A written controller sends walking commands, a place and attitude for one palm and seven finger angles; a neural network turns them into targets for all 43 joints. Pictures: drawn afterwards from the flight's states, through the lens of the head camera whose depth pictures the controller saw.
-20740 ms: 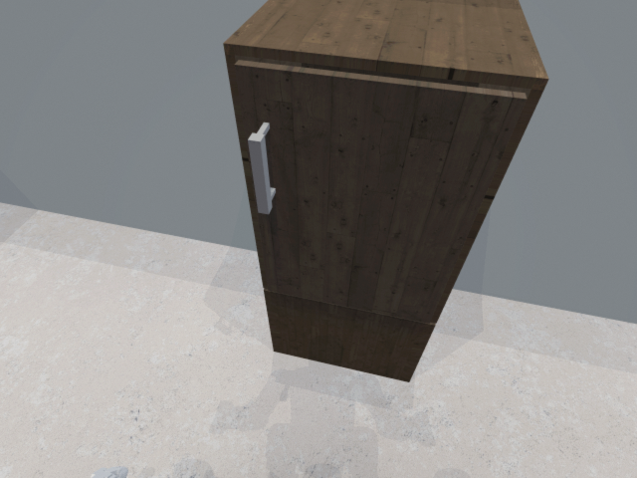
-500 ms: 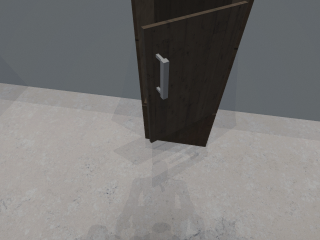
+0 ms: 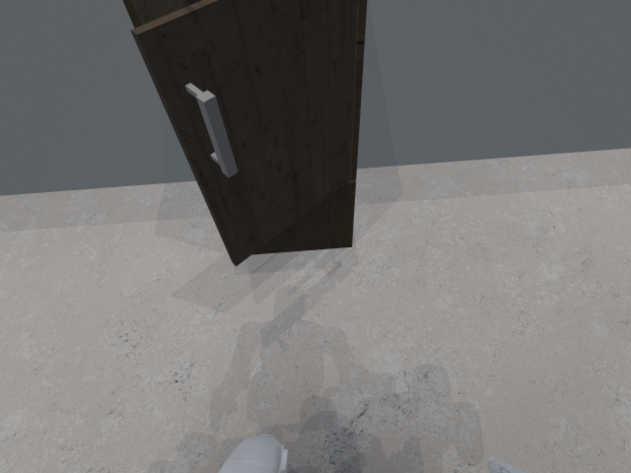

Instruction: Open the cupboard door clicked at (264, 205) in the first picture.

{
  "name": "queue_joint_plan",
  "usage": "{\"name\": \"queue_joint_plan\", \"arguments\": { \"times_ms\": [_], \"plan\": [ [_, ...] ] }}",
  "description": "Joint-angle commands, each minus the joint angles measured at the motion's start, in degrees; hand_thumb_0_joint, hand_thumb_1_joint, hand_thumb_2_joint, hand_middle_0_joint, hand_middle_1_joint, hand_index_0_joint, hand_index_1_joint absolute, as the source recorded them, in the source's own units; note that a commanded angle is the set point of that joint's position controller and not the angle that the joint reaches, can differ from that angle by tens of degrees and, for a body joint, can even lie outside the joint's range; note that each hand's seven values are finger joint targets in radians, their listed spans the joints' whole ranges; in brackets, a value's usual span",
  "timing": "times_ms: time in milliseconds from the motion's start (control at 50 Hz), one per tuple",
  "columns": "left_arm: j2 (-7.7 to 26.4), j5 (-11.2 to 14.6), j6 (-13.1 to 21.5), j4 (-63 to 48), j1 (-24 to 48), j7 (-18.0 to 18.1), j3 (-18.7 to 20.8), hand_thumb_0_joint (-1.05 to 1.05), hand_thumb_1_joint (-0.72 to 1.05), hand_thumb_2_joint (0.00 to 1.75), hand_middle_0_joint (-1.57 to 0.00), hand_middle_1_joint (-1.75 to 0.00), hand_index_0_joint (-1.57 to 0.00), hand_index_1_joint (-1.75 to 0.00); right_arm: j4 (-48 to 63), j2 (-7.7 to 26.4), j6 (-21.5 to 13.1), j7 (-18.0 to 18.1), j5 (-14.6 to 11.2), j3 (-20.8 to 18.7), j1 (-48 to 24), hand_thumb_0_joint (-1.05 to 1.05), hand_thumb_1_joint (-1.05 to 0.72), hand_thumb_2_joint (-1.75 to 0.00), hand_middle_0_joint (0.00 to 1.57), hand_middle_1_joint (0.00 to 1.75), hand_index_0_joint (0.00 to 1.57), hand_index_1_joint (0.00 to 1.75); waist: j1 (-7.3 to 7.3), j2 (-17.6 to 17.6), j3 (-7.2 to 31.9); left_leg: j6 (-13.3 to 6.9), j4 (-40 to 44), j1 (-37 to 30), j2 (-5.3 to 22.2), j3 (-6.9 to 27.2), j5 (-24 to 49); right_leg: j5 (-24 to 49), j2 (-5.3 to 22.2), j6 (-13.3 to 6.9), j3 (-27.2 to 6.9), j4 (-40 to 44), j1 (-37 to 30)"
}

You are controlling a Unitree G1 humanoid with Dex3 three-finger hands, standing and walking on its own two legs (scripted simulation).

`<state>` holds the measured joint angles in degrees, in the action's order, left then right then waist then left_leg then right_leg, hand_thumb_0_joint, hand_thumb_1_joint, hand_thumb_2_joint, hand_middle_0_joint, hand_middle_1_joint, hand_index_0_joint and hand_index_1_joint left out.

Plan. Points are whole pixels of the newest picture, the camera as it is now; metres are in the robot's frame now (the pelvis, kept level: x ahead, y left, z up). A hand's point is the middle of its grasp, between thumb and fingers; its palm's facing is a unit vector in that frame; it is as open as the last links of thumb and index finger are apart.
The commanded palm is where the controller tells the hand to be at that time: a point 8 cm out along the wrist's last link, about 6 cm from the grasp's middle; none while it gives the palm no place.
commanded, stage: walk to a spot facing it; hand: left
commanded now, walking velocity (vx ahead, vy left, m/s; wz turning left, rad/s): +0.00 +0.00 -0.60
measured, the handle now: (212, 132) +0.59 +0.23 +0.05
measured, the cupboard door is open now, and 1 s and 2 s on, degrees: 40 40 40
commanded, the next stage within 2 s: none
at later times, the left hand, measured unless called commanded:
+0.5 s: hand (166, 446) +0.15 +0.25 -0.17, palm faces -0.21 -0.95 -0.23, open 7.4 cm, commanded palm none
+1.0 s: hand (248, 390) +0.24 +0.14 -0.17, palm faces -0.58 -0.79 -0.19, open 7.4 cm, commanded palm none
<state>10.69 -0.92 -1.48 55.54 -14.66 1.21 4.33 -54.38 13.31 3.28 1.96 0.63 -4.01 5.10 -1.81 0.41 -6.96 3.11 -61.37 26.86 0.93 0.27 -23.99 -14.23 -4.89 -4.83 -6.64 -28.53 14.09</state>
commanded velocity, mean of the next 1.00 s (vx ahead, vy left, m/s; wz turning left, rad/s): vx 0.00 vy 0.00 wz -0.60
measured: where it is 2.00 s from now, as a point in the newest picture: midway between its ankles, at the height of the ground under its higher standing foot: outside the picture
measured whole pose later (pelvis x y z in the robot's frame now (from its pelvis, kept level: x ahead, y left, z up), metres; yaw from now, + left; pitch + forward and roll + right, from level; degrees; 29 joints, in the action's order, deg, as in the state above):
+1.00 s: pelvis +0.03 +0.05 -0.01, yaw -36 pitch +1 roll -1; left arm 14.3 -1.0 -4.4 50.9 -7.1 -2.1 4.1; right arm -51.2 12.3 0.1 1.5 2.1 -0.9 15.6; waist 1.1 -1.5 -5.4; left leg 1.2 -33.1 16.8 6.6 -6.3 -16.5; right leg -27.3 0.2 2.3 1.1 -57.7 27.0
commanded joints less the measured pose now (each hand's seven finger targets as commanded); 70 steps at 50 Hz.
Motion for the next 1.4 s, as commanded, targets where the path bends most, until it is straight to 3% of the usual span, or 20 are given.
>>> {"name": "queue_joint_plan", "arguments": {
  "times_ms": [0, 240, 260, 300, 320, 420, 580, 620, 640, 800, 840, 860, 940, 1060, 1080, 1100, 1120, 1140, 1220, 1380],
  "plan": [
    [11.37, -0.24, 0.74, -3.05, -5.34, 0.51, 3.0, 0.0, 0.9, 0.9, -0.2, -0.3, -0.2, -0.3, 5.54, 3.36, -1.19, 0.11, -0.07, -0.74, -2.74, 0.0, -0.9, -0.9, 0.2, 0.3, 0.2, 0.3, -1.22, -7.6, 8.22, 0.52, 0.85, 7.05, 0.45, 2.41, 1.07, 27.63, 14.37, -4.34, -18.74, 7.51, -12.83],
    [12.62, -0.53, -0.02, -6.67, -0.25, 0.24, 3.4, 0.0, 0.9, 0.9, -0.2, -0.3, -0.2, -0.3, 7.3, 3.55, -2.99, 0.58, -1.13, -0.47, 1.4, 0.0, -0.9, -0.9, 0.2, 0.3, 0.2, 0.3, 1.86, -8.46, 10.57, -0.87, 28.59, -11.32, -2.05, 3.17, 5.66, 25.66, 10.99, -3.0, -23.42, 2.7, -2.57],
    [11.7, -0.14, -0.06, -7.35, 1.48, 0.19, 3.08, 0.0, 0.9, 0.9, -0.2, -0.3, -0.2, -0.3, 6.36, 4.95, -3.5, 0.88, -1.03, -0.63, 5.08, 0.0, -0.9, -0.9, 0.2, 0.3, 0.2, 0.3, 3.73, -6.09, 11.75, -1.52, 36.76, -20.54, 0.25, 4.42, 10.42, 19.81, 8.58, -0.49, -20.65, -0.11, 3.61],
    [7.92, 0.51, 0.31, -9.56, 0.57, -1.13, 2.03, 0.0, 0.9, 0.9, -0.2, -0.3, -0.2, -0.3, 7.34, 13.6, -4.13, 1.39, 0.6, -1.81, 7.99, 0.0, -0.9, -0.9, 0.2, 0.3, 0.2, 0.3, 3.28, 17.22, 11.9, -13.15, 46.46, -29.35, 25.69, 28.67, 19.12, -21.99, -1.15, 6.4, -1.23, -20.38, 20.65],
    [9.38, -0.21, 0.7, -10.89, 1.48, -1.86, 2.42, 0.0, 0.9, 0.9, -0.2, -0.3, -0.2, -0.3, 8.75, 13.81, -3.69, 1.65, 1.1, -1.66, 7.09, 0.0, -0.9, -0.9, 0.2, 0.3, 0.2, 0.3, 3.0, 8.87, 9.48, -16.92, 45.0, -21.27, 28.36, 27.76, 20.92, -21.69, 2.73, 7.66, 1.73, -29.51, 19.85],
    [7.3, -0.11, -0.5, -9.44, 4.41, -3.19, 1.51, 0.0, 0.9, 0.9, -0.2, -0.3, -0.2, -0.3, 8.25, 9.1, -3.96, 1.11, 1.48, -0.24, 6.42, 0.0, -0.9, -0.9, 0.2, 0.3, 0.2, 0.3, 1.36, 11.73, 10.22, -10.82, 38.18, -21.23, 14.84, 4.43, 41.61, -13.13, 5.67, 8.6, 6.25, -33.91, 18.41],
    [8.82, -0.01, -0.17, -8.29, 1.63, -3.63, 1.18, 0.0, 0.9, 0.9, -0.2, -0.3, -0.2, -0.3, 7.12, 11.64, -2.98, -0.07, 0.96, -1.21, 8.33, 0.0, -0.9, -0.9, 0.2, 0.3, 0.2, 0.3, -0.12, 9.19, 8.35, -5.42, 29.13, -11.44, 14.3, -2.19, 27.2, 0.78, 4.24, 5.28, 11.7, -1.71, -4.41],
    [19.65, -0.77, 0.89, -6.42, -4.3, -1.94, 3.27, 0.0, 0.9, 0.9, -0.2, -0.3, -0.2, -0.3, 10.16, 4.83, -3.02, -0.74, -0.19, 0.12, 6.79, 0.0, -0.9, -0.9, 0.2, 0.3, 0.2, 0.3, -2.9, -20.34, 11.46, 1.02, 5.96, 7.74, 2.26, -10.26, -11.39, 29.71, 26.37, -5.04, -18.18, 8.08, -18.2],
    [20.94, -0.05, 0.61, -6.42, -6.36, -1.2, 3.39, 0.0, 0.9, 0.9, -0.2, -0.3, -0.2, -0.3, 10.81, 7.13, -2.56, -0.29, -0.22, 0.28, 5.66, 0.0, -0.9, -0.9, 0.2, 0.3, 0.2, 0.3, -4.94, -15.34, 11.58, 0.11, -1.05, 7.61, 3.56, -2.75, -14.19, 30.77, 29.22, -9.96, -19.28, 7.91, -15.42],
    [14.34, -0.1, -0.94, -9.61, 9.69, -0.96, 1.95, 0.0, 0.9, 0.9, -0.2, -0.3, -0.2, -0.3, 4.0, 5.21, -2.85, -0.17, -0.09, 0.22, 16.36, 0.0, -0.9, -0.9, 0.2, 0.3, 0.2, 0.3, 6.03, -5.6, 8.56, 0.3, 31.26, -18.27, 1.13, -4.22, 9.09, 8.54, 12.82, -0.36, -8.14, -0.34, 10.22],
    [8.6, 0.56, -1.52, -11.92, 8.4, -1.95, 0.46, 0.0, 0.9, 0.9, -0.2, -0.3, -0.2, -0.3, 5.49, 14.8, -3.96, 0.29, 1.38, -1.54, 17.77, 0.0, -0.9, -0.9, 0.2, 0.3, 0.2, 0.3, 5.64, 19.18, 7.56, -9.99, 49.61, -18.42, 25.27, 24.58, 1.17, -19.55, 1.46, 6.35, 5.43, -23.38, 20.51],
    [10.1, 0.15, -1.12, -12.73, 9.52, -2.59, 1.2, 0.0, 0.9, 0.9, -0.2, -0.3, -0.2, -0.3, 6.65, 16.39, -4.28, 0.43, 1.63, -1.64, 16.62, 0.0, -0.9, -0.9, 0.2, 0.3, 0.2, 0.3, 5.47, 11.35, 7.48, -14.76, 50.51, -12.58, 28.76, 27.69, -0.78, -19.47, 4.94, 6.28, 2.86, -31.94, 18.55],
    [6.91, -0.23, -1.28, -10.09, 8.84, -3.79, 0.88, 0.0, 0.9, 0.9, -0.2, -0.3, -0.2, -0.3, 7.21, 11.14, -4.33, 0.44, 1.59, -0.31, 9.21, 0.0, -0.9, -0.9, 0.2, 0.3, 0.2, 0.3, 1.82, 11.76, 5.44, -9.64, 43.4, -13.84, 18.16, 3.86, 20.87, -13.37, 7.25, 7.45, 8.07, -30.66, 15.89],
    [6.86, -0.02, -0.22, -9.02, 4.58, -3.28, 0.48, 0.0, 0.9, 0.9, -0.2, -0.3, -0.2, -0.3, 5.39, 11.8, -3.35, -0.19, 0.92, -1.56, 12.73, 0.0, -0.9, -0.9, 0.2, 0.3, 0.2, 0.3, 2.09, 10.12, 10.08, -5.86, 32.28, -16.82, 17.4, -5.32, 28.28, -2.5, 4.11, 5.56, 13.39, -2.49, 0.29],
    [9.22, -0.2, 0.08, -8.21, 1.63, -2.92, 1.1, 0.0, 0.9, 0.9, -0.2, -0.3, -0.2, -0.3, 5.93, 10.73, -3.13, -0.43, 0.49, -1.56, 11.97, 0.0, -0.9, -0.9, 0.2, 0.3, 0.2, 0.3, 0.78, 5.36, 9.94, -3.28, 27.15, -11.83, 15.42, -7.21, 21.68, 4.31, 6.31, 4.21, 9.84, 4.03, -6.23],
    [15.41, -0.92, 0.6, -7.4, -0.74, -2.04, 2.38, 0.0, 0.9, 0.9, -0.2, -0.3, -0.2, -0.3, 7.64, 6.53, -2.88, -0.69, -0.14, -1.02, 11.03, 0.0, -0.9, -0.9, 0.2, 0.3, 0.2, 0.3, -0.3, -12.79, 9.93, 0.44, 15.9, 0.64, 8.13, -12.76, 3.25, 15.95, 20.09, -0.62, -9.24, 9.95, -13.62],
    [19.07, -0.28, 0.46, -6.8, -3.54, -1.41, 2.98, 0.0, 0.9, 0.9, -0.2, -0.3, -0.2, -0.3, 9.82, 5.41, -2.37, -0.61, -0.22, -0.15, 6.66, 0.0, -0.9, -0.9, 0.2, 0.3, 0.2, 0.3, -3.6, -18.51, 8.62, 1.01, 4.94, 6.17, 3.84, -7.72, -14.47, 24.01, 27.82, -6.97, -17.68, 11.86, -10.96],
    [17.95, -0.15, 0.24, -6.59, -3.15, -0.84, 3.25, 0.0, 0.9, 0.9, -0.2, -0.3, -0.2, -0.3, 9.71, 5.35, -2.02, -0.49, -0.17, -0.3, 5.68, 0.0, -0.9, -0.9, 0.2, 0.3, 0.2, 0.3, -3.09, -12.55, 8.29, 0.43, 0.01, 7.43, 4.16, -2.83, -11.42, 20.65, 25.89, -8.85, -17.46, 10.33, -10.26],
    [12.59, -0.25, 0.74, -7.14, 1.98, -0.17, 2.46, 0.0, 0.9, 0.9, -0.2, -0.3, -0.2, -0.3, 7.49, 4.47, -1.96, -0.5, -0.03, -0.32, 4.96, 0.0, -0.9, -0.9, 0.2, 0.3, 0.2, 0.3, 0.37, -11.29, 10.31, 1.64, 0.95, 5.28, 4.13, -1.37, -2.78, 23.03, 18.25, -6.4, -9.74, 7.2, -10.13],
    [13.51, -0.47, 1.45, -6.83, 4.04, -1.8, 2.93, 0.0, 0.9, 0.9, -0.2, -0.3, -0.2, -0.3, 6.94, 3.85, -4.22, -1.53, 0.22, -0.58, 8.45, 0.0, -0.9, -0.9, 0.2, 0.3, 0.2, 0.3, 3.1, -8.75, 5.75, -0.12, 28.09, -14.41, -0.5, -4.25, 3.43, -16.51, 13.51, -4.66, -14.64, 10.75, 6.35]
  ]
}}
